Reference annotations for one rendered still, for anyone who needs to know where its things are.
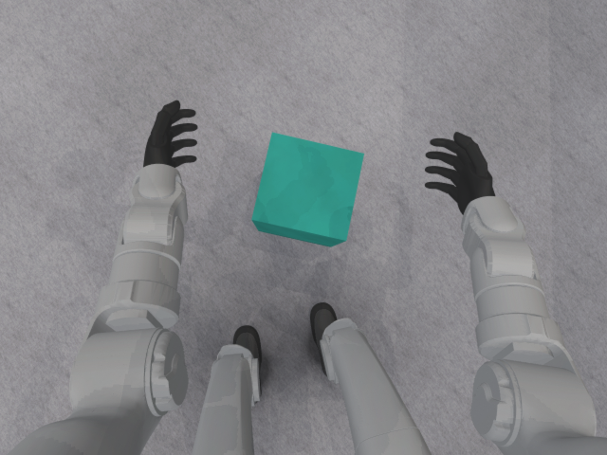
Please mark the left robot upper arm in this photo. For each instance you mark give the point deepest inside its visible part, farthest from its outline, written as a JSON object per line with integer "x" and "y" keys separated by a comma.
{"x": 123, "y": 383}

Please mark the right robot upper arm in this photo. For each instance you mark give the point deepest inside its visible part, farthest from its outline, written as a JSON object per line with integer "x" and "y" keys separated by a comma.
{"x": 532, "y": 409}

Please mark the robot right hand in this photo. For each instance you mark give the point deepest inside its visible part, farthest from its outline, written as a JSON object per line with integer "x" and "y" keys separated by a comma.
{"x": 471, "y": 177}

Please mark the robot left hand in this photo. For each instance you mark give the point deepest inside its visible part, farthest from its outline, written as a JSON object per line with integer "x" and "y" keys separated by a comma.
{"x": 160, "y": 147}

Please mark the right robot forearm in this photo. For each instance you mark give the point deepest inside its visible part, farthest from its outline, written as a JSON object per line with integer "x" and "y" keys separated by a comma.
{"x": 514, "y": 323}

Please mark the carton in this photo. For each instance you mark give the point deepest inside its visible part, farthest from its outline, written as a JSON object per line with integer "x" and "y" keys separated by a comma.
{"x": 307, "y": 190}

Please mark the robot left foot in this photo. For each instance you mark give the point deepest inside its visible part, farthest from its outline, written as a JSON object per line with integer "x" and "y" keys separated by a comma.
{"x": 248, "y": 337}

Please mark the robot left thigh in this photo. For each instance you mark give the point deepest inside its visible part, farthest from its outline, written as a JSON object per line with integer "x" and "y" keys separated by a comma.
{"x": 225, "y": 425}

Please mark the left robot forearm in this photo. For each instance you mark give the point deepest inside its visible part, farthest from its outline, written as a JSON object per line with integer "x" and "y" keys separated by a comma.
{"x": 142, "y": 288}

